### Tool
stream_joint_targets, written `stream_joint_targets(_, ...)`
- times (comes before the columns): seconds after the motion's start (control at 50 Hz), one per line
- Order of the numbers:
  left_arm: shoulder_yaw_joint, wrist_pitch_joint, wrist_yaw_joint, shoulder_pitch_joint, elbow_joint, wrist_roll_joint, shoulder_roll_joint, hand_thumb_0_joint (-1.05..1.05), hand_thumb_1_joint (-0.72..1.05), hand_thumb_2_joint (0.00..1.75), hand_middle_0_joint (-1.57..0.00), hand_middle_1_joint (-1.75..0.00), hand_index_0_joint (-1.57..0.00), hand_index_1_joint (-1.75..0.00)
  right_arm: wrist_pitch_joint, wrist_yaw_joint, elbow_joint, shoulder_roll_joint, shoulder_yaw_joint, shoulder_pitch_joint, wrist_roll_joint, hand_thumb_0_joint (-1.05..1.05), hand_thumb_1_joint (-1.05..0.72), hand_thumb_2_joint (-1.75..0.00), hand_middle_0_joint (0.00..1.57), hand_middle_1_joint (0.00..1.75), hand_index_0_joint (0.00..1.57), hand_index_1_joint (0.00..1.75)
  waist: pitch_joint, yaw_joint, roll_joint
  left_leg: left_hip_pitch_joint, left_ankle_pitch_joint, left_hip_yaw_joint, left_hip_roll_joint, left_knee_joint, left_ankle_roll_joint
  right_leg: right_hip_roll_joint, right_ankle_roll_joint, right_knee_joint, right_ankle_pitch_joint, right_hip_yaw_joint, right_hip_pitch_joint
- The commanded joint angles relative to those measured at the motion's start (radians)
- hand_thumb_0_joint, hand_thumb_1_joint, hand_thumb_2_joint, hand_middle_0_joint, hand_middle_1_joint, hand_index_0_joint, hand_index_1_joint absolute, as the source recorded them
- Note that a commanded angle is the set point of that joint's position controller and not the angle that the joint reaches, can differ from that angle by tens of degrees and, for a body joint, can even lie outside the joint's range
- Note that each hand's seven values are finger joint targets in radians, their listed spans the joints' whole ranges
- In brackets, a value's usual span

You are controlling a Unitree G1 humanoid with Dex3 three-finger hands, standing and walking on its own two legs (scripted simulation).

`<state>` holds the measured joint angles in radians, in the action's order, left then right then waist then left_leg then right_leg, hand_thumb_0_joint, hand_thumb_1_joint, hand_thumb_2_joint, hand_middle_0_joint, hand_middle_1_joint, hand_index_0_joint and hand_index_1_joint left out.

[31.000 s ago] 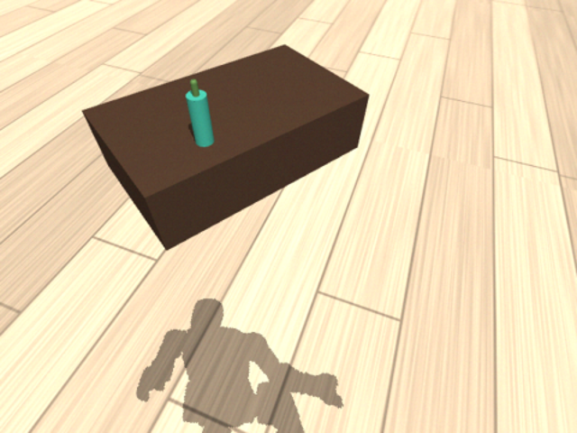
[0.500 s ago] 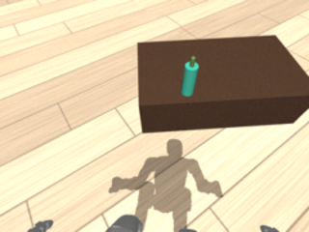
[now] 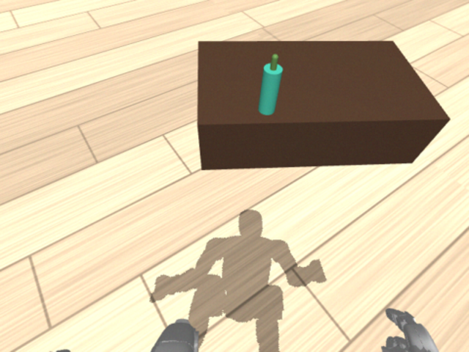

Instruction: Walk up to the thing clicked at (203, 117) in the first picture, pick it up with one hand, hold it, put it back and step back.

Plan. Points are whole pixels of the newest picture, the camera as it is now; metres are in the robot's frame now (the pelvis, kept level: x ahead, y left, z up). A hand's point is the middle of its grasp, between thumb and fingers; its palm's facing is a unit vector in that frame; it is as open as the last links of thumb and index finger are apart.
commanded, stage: step back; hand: right
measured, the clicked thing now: (270, 84) +1.12 -0.12 -0.28
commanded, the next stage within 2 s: stand in 1.10 s
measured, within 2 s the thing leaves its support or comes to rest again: neither
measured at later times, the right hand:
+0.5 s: hand out of the picture +0.01 -0.26 -0.13, palm faces -0.07 +0.94 -0.34, open 7.4 cm
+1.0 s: hand out of the picture +0.13 -0.24 -0.14, palm faces -0.15 +0.92 -0.36, open 7.4 cm
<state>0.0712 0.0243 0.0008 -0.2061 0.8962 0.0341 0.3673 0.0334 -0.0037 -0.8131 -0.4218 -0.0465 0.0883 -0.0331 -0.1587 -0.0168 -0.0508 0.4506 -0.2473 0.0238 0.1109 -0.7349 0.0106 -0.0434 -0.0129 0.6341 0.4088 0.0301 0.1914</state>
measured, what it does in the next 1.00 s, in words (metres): steps on the spot: left foot, then right foot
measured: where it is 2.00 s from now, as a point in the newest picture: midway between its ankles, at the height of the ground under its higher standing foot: outside the picture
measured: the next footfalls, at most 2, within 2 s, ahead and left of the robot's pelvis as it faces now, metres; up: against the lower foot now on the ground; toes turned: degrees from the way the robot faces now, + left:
left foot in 0.26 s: +0.00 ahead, +0.13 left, +0.00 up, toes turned +1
right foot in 0.56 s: +0.05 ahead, -0.11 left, +0.00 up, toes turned +3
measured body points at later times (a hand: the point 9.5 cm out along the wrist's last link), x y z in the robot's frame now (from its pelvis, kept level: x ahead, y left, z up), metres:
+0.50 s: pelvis -0.03 +0.00 +0.02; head -0.01 +0.00 +0.47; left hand +0.03 +0.34 -0.09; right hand +0.02 -0.31 -0.11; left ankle -0.04 +0.13 -0.71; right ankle +0.00 -0.12 -0.69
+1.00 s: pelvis +0.01 +0.00 +0.01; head +0.04 +0.01 +0.46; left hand +0.06 +0.32 -0.12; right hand +0.14 -0.28 -0.12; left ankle +0.04 +0.13 -0.71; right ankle +0.02 -0.11 -0.71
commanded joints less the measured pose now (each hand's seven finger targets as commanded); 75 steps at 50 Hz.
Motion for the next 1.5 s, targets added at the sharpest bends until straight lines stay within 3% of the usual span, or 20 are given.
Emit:
stream_joint_targets(0.0, 0.094, -0.051, 0.027, 0.005, -0.076, 0.025, 0.412, 0.0, 0.9, 0.9, -0.2, -0.3, -0.2, -0.3, 0.009, -0.02, 0.074, -0.158, -0.055, -0.017, 0.004, 0.0, -0.9, -0.9, 0.2, 0.3, 0.2, 0.3, 0.126, -0.059, 0.24, 0.052, -0.338, 0.166, -0.112, -0.234, -0.013, 0.454, 0.268, -0.377, 0.183, 0.594, 0.22)
stream_joint_targets(0.08, 0.065, -0.064, 0.029, 0.129, -0.075, 0.013, 0.289, 0.0, 0.9, 0.9, -0.2, -0.3, -0.2, -0.3, -0.003, -0.001, -0.006, -0.16, -0.053, 0.057, 0.027, 0.0, -0.9, -0.9, 0.2, 0.3, 0.2, 0.3, 0.05, 0.03, 0.173, 0.013, -0.167, 0.117, -0.152, -0.309, -0.024, 0.269, 0.197, -0.26, -0.054, 0.222, 0.196)
stream_joint_targets(0.16, 0.076, -0.068, 0.019, 0.009, -0.04, 0.022, 0.31, 0.0, 0.9, 0.9, -0.2, -0.3, -0.2, -0.3, -0.027, 0.017, -0.004, -0.157, -0.05, 0.018, 0.003, 0.0, -0.9, -0.9, 0.2, 0.3, 0.2, 0.3, 0.063, -0.047, 0.235, 0.035, -0.235, 0.045, -0.118, -0.052, -0.031, 0.251, 0.182, -0.272, 0.194, 0.242, 0.061)
stream_joint_targets(0.24, 0.049, -0.045, 0.009, 0.033, -0.043, 0.011, 0.265, 0.0, 0.9, 0.9, -0.2, -0.3, -0.2, -0.3, -0.059, 0.016, -0.069, -0.149, -0.068, 0.141, -0.007, 0.0, -0.9, -0.9, 0.2, 0.3, 0.2, 0.3, 0.146, 0.02, 0.203, -0.289, -0.152, -0.006, -0.139, 0.379, 0.004, 0.231, 0.14, -0.08, -0.013, 0.156, 0.113)
stream_joint_targets(0.28, 0.01, -0.045, 0.006, 0.001, -0.058, -0.013, 0.133, 0.0, 0.9, 0.9, -0.2, -0.3, -0.2, -0.3, -0.074, 0.008, -0.081, -0.262, -0.103, 0.192, -0.021, 0.0, -0.9, -0.9, 0.2, 0.3, 0.2, 0.3, 0.186, 0.026, -0.165, -0.488, -0.297, 0.536, 0.152, 0.48, 0.126, 0.033, 0.035, 0.286, 0.09, -0.049, 0.441)
stream_joint_targets(0.32, 0.047, -0.056, 0.013, 0.115, -0.051, -0.003, 0.277, 0.0, 0.9, 0.9, -0.2, -0.3, -0.2, -0.3, -0.07, 0.013, -0.078, -0.327, -0.114, 0.166, -0.002, 0.0, -0.9, -0.9, 0.2, 0.3, 0.2, 0.3, 0.067, 0.046, -0.073, -0.222, -0.461, 0.625, 0.247, 0.515, 0.274, 0.096, 0.045, 0.339, 0.171, 0.029, 0.364)
stream_joint_targets(0.38, 0.04, -0.064, -0.007, 0.037, -0.023, -0.012, 0.237, 0.0, 0.9, 0.9, -0.2, -0.3, -0.2, -0.3, -0.079, 0.01, -0.065, -0.212, -0.078, 0.119, -0.007, 0.0, -0.9, -0.9, 0.2, 0.3, 0.2, 0.3, 0.06, 0.005, -0.047, -0.269, -0.207, 0.334, 0.098, 0.434, 0.178, 0.101, 0.045, 0.238, 0.057, 0.0, 0.346)
stream_joint_targets(0.48, 0.043, -0.072, -0.01, 0.041, -0.009, -0.009, 0.204, 0.0, 0.9, 0.9, -0.2, -0.3, -0.2, -0.3, -0.066, 0.013, -0.068, -0.218, -0.077, 0.139, -0.003, 0.0, -0.9, -0.9, 0.2, 0.3, 0.2, 0.3, 0.116, 0.027, -0.119, -0.198, -0.093, 0.244, 0.066, 0.369, 0.166, 0.036, 0.035, 0.008, 0.001, -0.082, 0.132)
stream_joint_targets(0.52, 0.048, -0.08, 0.002, -0.039, 0.033, -0.007, 0.195, 0.0, 0.9, 0.9, -0.2, -0.3, -0.2, -0.3, -0.051, 0.011, -0.055, -0.177, -0.057, 0.091, 0.013, 0.0, -0.9, -0.9, 0.2, 0.3, 0.2, 0.3, 0.14, -0.038, -0.082, -0.076, -0.058, 0.177, 0.031, 0.241, 0.12, 0.016, 0.042, -0.16, -0.135, -0.094, -0.08)
stream_joint_targets(0.54, 0.054, -0.085, 0.01, -0.071, 0.045, -0.002, 0.214, 0.0, 0.9, 0.9, -0.2, -0.3, -0.2, -0.3, -0.048, 0.007, -0.049, -0.118, -0.035, 0.092, 0.019, 0.0, -0.9, -0.9, 0.2, 0.3, 0.2, 0.3, 0.172, -0.061, -0.002, -0.01, -0.039, 0.14, -0.02, 0.124, 0.084, 0.051, 0.044, -0.213, -0.161, -0.026, -0.191)
stream_joint_targets(0.56, 0.07, -0.092, 0.019, -0.107, 0.046, 0.013, 0.279, 0.0, 0.9, 0.9, -0.2, -0.3, -0.2, -0.3, -0.052, 0.002, -0.031, -0.056, -0.015, 0.103, 0.028, 0.0, -0.9, -0.9, 0.2, 0.3, 0.2, 0.3, 0.193, -0.077, 0.189, 0.104, -0.13, 0.106, -0.154, -0.087, 0.033, 0.236, 0.094, -0.31, -0.097, 0.276, -0.241)
stream_joint_targets(0.6, 0.08, -0.09, 0.015, 0.024, 0.001, 0.012, 0.354, 0.0, 0.9, 0.9, -0.2, -0.3, -0.2, -0.3, -0.042, -0.018, -0.064, -0.151, -0.045, 0.133, 0.011, 0.0, -0.9, -0.9, 0.2, 0.3, 0.2, 0.3, 0.118, -0.041, 0.155, 0.069, -0.343, 0.118, -0.117, -0.232, 0.002, 0.475, 0.254, -0.4, 0.169, 0.536, 0.001)
stream_joint_targets(0.68, 0.049, -0.097, 0.017, 0.062, -0.004, -0.008, 0.254, 0.0, 0.9, 0.9, -0.2, -0.3, -0.2, -0.3, -0.05, -0.01, -0.124, -0.135, -0.033, 0.179, 0.018, 0.0, -0.9, -0.9, 0.2, 0.3, 0.2, 0.3, 0.101, 0.0, 0.145, 0.023, -0.205, 0.114, -0.107, -0.181, 0.003, 0.293, 0.168, -0.285, -0.317, 0.198, -0.018)
stream_joint_targets(0.82, 0.04, -0.077, 0.024, 0.065, -0.005, -0.016, 0.248, 0.0, 0.9, 0.9, -0.2, -0.3, -0.2, -0.3, -0.049, -0.014, -0.122, -0.1, -0.028, 0.136, 0.014, 0.0, -0.9, -0.9, 0.2, 0.3, 0.2, 0.3, 0.183, -0.009, 0.237, -0.121, -0.115, -0.054, -0.105, 0.055, -0.005, 0.286, 0.155, -0.115, -0.852, 0.056, -0.047)
stream_joint_targets(0.9, 0.019, -0.056, 0.026, 0.098, -0.032, -0.025, 0.218, 0.0, 0.9, 0.9, -0.2, -0.3, -0.2, -0.3, -0.053, -0.019, -0.141, -0.17, -0.057, 0.144, 0.004, 0.0, -0.9, -0.9, 0.2, 0.3, 0.2, 0.3, 0.251, 0.023, 0.058, -0.324, 0.372, 0.09, 0.01, 0.239, 0.063, 0.2, 0.07, 0.035, -0.535, 0.025, 0.077)
stream_joint_targets(0.96, 0.011, -0.037, 0.03, 0.065, 0.023, -0.042, 0.195, 0.0, 0.9, 0.9, -0.2, -0.3, -0.2, -0.3, -0.052, -0.015, -0.114, -0.216, -0.053, -0.013, 0.01, 0.0, -0.9, -0.9, 0.2, 0.3, 0.2, 0.3, 0.224, -0.013, -0.116, -0.139, 0.202, 0.28, 0.201, 0.337, 0.226, 0.063, 0.039, 0.117, 0.065, -0.044, 0.005)
stream_joint_targets(1.06, 0.013, -0.061, 0.022, 0.008, 0.08, -0.022, 0.21, 0.0, 0.9, 0.9, -0.2, -0.3, -0.2, -0.3, -0.046, -0.01, -0.125, -0.148, -0.027, -0.081, 0.01, 0.0, -0.9, -0.9, 0.2, 0.3, 0.2, 0.3, 0.21, -0.04, -0.067, -0.135, 0.18, 0.117, 0.068, 0.239, 0.078, 0.116, 0.056, -0.119, -0.242, 0.03, -0.066)
stream_joint_targets(1.08, -0.013, -0.063, 0.015, 0.057, 0.097, -0.015, 0.19, 0.0, 0.9, 0.9, -0.2, -0.3, -0.2, -0.3, -0.057, -0.003, -0.144, -0.119, -0.013, -0.008, 0.03, 0.0, -0.9, -0.9, 0.2, 0.3, 0.2, 0.3, 0.225, 0.015, -0.015, -0.167, 0.13, 0.124, 0.038, 0.297, 0.045, 0.167, 0.062, -0.185, -0.26, 0.083, -0.063)
stream_joint_targets(1.2, -0.03, -0.073, 0.007, 0.127, 0.133, -0.03, 0.194, 0.0, 0.9, 0.9, -0.2, -0.3, -0.2, -0.3, -0.076, 0.004, -0.198, -0.134, -0.007, -0.046, 0.028, 0.0, -0.9, -0.9, 0.2, 0.3, 0.2, 0.3, 0.231, 0.029, 0.05, -0.374, 0.331, 0.078, 0.037, 0.327, 0.036, 0.16, 0.038, -0.257, -0.389, 0.051, -0.029)
stream_joint_targets(1.48, -0.032, -0.073, 0.003, 0.14, 0.19, -0.024, 0.201, 0.0, 0.9, 0.9, -0.2, -0.3, -0.2, -0.3, -0.077, 0.01, -0.257, -0.12, 0.001, -0.074, 0.025, 0.0, -0.9, -0.9, 0.2, 0.3, 0.2, 0.3, 0.16, 0.017, 0.067, -0.349, 0.097, 0.063, 0.022, 0.456, 0.005, 0.177, 0.033, -0.392, -0.199, 0.065, -0.027)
